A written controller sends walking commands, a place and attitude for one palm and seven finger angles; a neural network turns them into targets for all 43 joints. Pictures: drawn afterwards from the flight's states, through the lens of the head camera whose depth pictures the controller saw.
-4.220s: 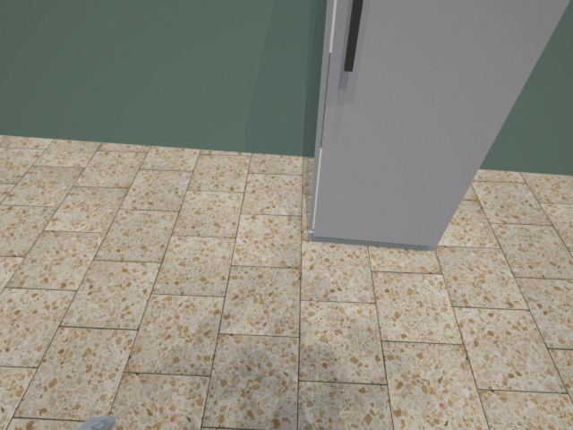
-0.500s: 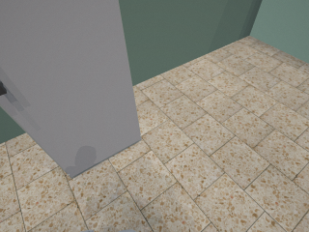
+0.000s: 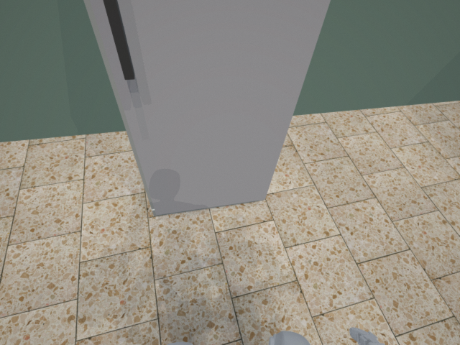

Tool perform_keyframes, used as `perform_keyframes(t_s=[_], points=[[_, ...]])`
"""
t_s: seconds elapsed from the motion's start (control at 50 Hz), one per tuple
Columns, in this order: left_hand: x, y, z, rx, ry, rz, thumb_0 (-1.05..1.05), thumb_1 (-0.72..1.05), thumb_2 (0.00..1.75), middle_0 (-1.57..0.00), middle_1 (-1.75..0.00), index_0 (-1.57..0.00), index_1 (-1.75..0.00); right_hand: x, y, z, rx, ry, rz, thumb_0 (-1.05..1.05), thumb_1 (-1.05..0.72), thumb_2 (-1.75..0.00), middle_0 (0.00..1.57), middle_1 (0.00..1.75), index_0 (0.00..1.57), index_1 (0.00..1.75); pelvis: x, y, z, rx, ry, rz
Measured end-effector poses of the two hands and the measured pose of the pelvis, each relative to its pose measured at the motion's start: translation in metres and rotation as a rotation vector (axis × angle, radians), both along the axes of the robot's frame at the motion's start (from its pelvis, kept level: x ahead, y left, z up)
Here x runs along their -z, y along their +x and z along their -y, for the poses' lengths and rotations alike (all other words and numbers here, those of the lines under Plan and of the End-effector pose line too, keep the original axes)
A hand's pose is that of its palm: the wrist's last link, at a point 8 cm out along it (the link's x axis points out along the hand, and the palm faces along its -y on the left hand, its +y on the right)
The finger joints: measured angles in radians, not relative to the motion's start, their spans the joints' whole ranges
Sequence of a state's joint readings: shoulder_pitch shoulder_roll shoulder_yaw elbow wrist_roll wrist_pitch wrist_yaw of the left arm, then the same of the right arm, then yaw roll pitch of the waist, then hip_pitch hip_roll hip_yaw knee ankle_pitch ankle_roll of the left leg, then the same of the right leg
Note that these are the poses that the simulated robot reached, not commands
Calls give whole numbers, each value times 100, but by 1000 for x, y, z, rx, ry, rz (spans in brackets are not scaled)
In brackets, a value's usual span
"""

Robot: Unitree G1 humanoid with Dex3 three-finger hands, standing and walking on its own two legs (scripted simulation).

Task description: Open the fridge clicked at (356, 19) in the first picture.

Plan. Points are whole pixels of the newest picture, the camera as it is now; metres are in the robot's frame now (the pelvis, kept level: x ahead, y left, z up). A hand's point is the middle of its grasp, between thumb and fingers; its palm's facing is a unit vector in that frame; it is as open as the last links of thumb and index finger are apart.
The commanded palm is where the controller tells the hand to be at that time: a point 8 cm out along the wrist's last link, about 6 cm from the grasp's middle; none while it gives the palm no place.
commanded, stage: turn to face it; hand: left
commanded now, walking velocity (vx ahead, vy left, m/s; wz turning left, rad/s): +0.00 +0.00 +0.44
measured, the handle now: (112, 0) +0.65 +0.29 +0.23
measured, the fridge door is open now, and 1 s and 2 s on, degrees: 0 0 0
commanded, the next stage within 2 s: take the last steps up to it in 0.36 s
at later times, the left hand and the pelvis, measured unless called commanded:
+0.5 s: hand out of the picture +0.02 +0.15 -0.15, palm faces +0.25 -0.93 -0.26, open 7.4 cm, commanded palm none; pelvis -0.01 -0.05 +0.00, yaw +14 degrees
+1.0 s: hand out of the picture +0.01 +0.21 -0.17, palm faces +0.31 -0.94 -0.16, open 7.4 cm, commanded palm none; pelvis +0.05 +0.03 +0.01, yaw +16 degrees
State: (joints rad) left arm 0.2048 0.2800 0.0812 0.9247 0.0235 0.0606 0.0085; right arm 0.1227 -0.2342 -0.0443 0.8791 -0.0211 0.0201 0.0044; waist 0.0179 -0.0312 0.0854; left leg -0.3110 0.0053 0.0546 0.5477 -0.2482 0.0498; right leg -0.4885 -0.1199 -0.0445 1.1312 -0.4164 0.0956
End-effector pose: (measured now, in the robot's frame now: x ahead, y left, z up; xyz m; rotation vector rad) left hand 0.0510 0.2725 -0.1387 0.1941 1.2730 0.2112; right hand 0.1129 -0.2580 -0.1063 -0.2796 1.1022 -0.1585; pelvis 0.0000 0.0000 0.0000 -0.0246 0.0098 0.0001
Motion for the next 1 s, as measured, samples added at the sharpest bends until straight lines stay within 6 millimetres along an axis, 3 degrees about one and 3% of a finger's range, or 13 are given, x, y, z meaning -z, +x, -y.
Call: perform_keyframes(t_s=[0.14, 0.24, 0.3, 0.44, 0.54, 0.7, 0.76, 0.8, 0.86, 1.0], points=[[-16, 16, 14, -28, 14, 82, 1, 90, 90, -20, -30, -20, -30, 14, -14, -9, -19, 67, -67, 0, -91, -90, 21, 30, 20, 30, -4, 1, 10, -71, 7, -1], [-22, 21, 40, -41, 31, 137, 1, 90, 90, -20, -30, -20, -30, 33, -26, 4, -21, 111, -114, 1, -91, -90, 21, 30, 20, 30, 2, 0, 30, -113, 26, 2], [-24, 14, 57, -51, 47, 157, 1, 90, 90, -20, -30, -20, -30, 47, -29, 16, -22, 131, -134, 1, -91, -90, 21, 30, 20, 30, 7, -1, 41, -141, 32, 9], [-29, -28, 81, -140, 23, 115, 1, 90, 90, -20, -30, -20, -30, 42, -29, 31, -74, 112, -190, 1, -91, -90, 20, 30, 20, 30, -3, -4, 50, -214, 49, 22], [-22, -66, 81, -213, 3, 66, 1, 91, 90, -21, -30, -21, -30, 34, -23, 27, -130, 78, -215, 1, -91, -90, 20, 30, 20, 30, -5, -7, 47, -249, 52, 20], [8, -149, 61, -336, -72, -94, 1, 91, 90, -20, -30, -20, -30, 22, 13, -23, -248, 37, -119, 1, -91, -90, 20, 30, 19, 30, 3, -6, 13, -285, 11, 11], [13, -165, 52, -340, -101, -179, 1, 91, 90, -20, -30, -20, -30, 16, 13, -43, -244, 37, -83, 1, -91, -90, 20, 30, 20, 30, 2, -1, 0, -271, 16, 20], [10, -162, 46, -331, -117, -198, 1, 91, 90, -20, -30, -20, -30, 12, 5, -52, -229, 41, -94, 0, -91, -90, 20, 30, 20, 30, -4, 4, -6, -274, 9, 23], [4, -141, 36, -322, -127, -168, 1, 91, 90, -20, -30, -20, -30, 10, -11, -58, -202, 35, -155, 0, -92, -90, 20, 30, 20, 30, -10, 16, -16, -283, 4, 23], [3, -57, 18, -282, -121, -69, 1, 91, 90, -20, -30, -20, -30, 18, -48, -64, -119, 49, -339, 0, -92, -90, 21, 30, 20, 30, -10, 52, -28, -281, 16, 22]])
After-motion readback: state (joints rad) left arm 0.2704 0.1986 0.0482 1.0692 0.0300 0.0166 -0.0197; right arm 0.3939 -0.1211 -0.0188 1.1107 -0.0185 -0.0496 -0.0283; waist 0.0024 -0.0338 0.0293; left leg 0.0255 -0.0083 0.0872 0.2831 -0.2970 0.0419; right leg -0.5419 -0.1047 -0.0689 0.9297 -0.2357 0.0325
